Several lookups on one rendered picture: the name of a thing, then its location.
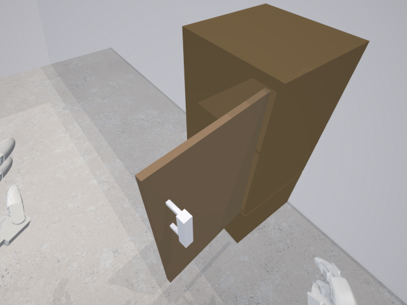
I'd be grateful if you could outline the left robot hand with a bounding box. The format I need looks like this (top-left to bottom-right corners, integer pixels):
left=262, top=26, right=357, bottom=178
left=0, top=137, right=31, bottom=247

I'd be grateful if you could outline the cupboard door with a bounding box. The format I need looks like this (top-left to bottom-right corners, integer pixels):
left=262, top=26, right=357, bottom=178
left=135, top=88, right=271, bottom=282

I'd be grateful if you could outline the right robot hand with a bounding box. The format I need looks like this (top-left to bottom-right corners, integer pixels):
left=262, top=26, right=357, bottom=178
left=307, top=257, right=357, bottom=305

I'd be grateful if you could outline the handle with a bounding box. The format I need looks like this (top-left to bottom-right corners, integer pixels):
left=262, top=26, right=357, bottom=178
left=165, top=200, right=193, bottom=248

